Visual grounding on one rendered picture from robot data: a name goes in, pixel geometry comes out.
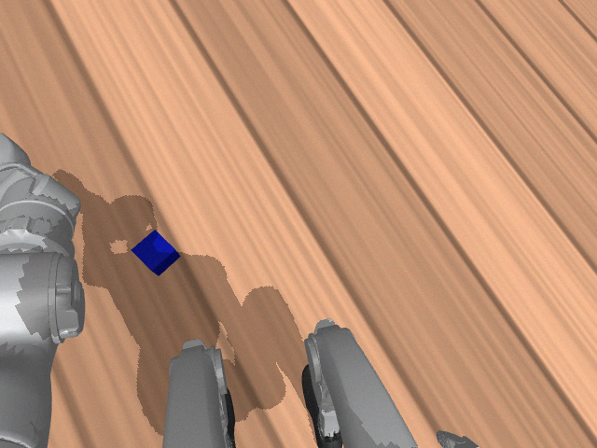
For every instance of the left robot hand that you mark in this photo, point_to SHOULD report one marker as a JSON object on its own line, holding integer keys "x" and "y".
{"x": 10, "y": 151}

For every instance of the left robot arm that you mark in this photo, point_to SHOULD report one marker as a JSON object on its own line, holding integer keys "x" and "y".
{"x": 42, "y": 301}

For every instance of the right robot hand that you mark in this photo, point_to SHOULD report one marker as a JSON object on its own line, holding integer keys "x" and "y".
{"x": 449, "y": 440}

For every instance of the cube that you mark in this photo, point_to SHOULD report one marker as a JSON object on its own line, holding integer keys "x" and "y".
{"x": 156, "y": 253}

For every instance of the right robot foot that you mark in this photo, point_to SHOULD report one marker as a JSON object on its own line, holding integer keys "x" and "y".
{"x": 311, "y": 404}

